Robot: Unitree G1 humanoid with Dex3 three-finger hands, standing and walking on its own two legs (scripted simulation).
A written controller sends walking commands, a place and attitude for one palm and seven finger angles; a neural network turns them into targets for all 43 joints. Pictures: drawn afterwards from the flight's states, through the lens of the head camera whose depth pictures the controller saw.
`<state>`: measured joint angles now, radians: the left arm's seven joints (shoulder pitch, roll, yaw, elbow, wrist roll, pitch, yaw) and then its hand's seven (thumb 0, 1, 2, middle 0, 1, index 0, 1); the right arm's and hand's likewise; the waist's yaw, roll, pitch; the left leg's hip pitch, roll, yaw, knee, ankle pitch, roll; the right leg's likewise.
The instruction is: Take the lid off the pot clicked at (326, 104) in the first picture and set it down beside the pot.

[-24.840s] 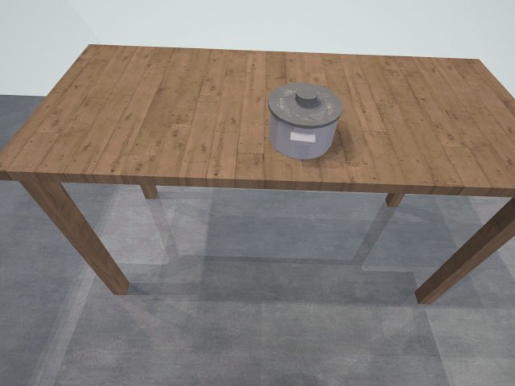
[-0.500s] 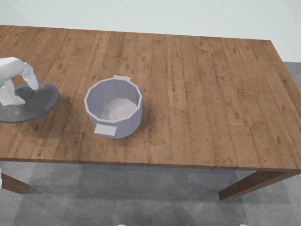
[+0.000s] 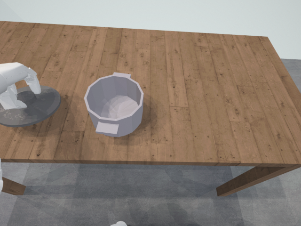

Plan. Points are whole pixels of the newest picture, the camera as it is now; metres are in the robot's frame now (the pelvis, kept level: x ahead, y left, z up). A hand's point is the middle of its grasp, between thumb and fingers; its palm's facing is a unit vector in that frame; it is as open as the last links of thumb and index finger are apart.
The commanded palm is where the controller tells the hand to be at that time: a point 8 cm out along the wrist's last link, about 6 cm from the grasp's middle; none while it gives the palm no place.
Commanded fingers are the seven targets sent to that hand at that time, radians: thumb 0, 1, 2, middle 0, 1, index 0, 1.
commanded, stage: lower the lid onto the table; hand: left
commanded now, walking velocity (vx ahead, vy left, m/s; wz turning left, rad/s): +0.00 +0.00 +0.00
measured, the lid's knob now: (25, 98) +0.44 +0.34 +0.05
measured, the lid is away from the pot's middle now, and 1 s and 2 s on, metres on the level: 0.24 0.26 0.26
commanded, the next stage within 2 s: open the fingers wide in 0.30 s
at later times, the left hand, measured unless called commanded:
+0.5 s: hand (17, 104) +0.41 +0.34 +0.06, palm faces -0.46 -0.10 -0.88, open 8.0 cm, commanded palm +0.42 +0.35 +0.12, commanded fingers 0.00 0.51 0.93 -0.86 -1.05 -0.79 -1.01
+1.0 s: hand (12, 104) +0.41 +0.35 +0.06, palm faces -0.45 -0.11 -0.88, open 8.1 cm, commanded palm +0.43 +0.34 +0.12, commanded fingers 0.00 0.16 0.65 -0.46 -0.96 -0.44 -0.94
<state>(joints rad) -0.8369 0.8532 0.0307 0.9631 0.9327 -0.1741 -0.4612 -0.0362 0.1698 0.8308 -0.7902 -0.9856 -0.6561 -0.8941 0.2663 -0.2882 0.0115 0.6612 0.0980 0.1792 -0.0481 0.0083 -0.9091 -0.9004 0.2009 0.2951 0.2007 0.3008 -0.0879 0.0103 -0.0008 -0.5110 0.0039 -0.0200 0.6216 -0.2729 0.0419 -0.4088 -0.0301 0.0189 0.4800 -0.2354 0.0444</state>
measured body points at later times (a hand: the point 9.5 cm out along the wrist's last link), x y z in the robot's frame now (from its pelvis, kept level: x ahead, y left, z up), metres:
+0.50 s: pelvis -0.01 +0.01 -0.01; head +0.07 +0.03 +0.44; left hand +0.43 +0.35 +0.11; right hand +0.05 -0.27 -0.12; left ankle +0.02 +0.09 -0.73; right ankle +0.00 -0.18 -0.73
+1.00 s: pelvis -0.01 +0.02 -0.01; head +0.07 +0.04 +0.44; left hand +0.43 +0.36 +0.11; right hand +0.06 -0.27 -0.12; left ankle +0.02 +0.09 -0.73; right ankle +0.00 -0.18 -0.73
